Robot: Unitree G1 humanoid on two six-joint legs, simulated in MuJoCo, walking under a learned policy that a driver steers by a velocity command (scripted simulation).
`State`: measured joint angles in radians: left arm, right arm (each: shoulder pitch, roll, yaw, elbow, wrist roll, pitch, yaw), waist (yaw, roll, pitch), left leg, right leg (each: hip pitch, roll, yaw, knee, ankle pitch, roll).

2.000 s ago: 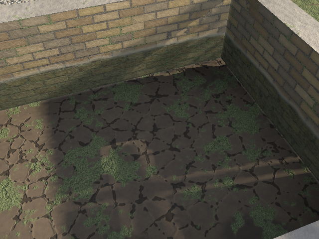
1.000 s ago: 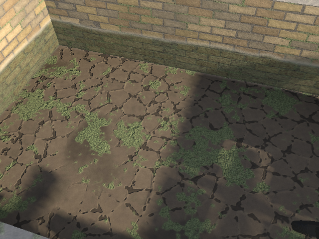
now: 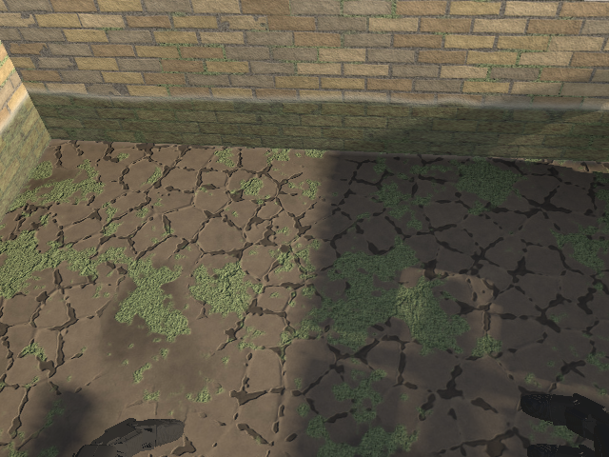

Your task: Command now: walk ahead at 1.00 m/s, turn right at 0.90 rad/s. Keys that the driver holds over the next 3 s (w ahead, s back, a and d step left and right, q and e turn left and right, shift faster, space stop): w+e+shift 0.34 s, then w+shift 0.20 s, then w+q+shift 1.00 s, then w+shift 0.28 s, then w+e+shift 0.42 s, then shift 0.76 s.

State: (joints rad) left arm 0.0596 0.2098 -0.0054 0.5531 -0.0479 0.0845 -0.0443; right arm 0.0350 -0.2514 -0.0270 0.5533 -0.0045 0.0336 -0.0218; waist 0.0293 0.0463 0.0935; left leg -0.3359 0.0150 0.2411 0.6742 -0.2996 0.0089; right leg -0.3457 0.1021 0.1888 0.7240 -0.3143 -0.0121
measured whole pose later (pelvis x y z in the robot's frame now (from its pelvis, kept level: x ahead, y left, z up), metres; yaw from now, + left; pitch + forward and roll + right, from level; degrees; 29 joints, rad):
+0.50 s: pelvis -0.03 -0.03 -0.02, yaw -27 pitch +1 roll +1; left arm 0.11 0.22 0.00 0.56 0.01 0.07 0.04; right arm 0.04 -0.21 -0.01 0.53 -0.02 0.05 -0.01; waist 0.04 0.02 0.03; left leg -0.62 0.01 0.05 1.28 -0.45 -0.12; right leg -0.57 0.10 0.01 0.85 -0.31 -0.10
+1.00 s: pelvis -0.03 -0.08 +0.01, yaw -16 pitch -2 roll +0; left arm 0.01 0.22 0.01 0.51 0.00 0.03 0.02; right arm 0.11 -0.20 -0.02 0.55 0.05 0.06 0.03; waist 0.00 -0.04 0.05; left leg -0.27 -0.01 -0.09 0.65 -0.36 0.08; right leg -0.33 0.02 -0.19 0.59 -0.25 -0.03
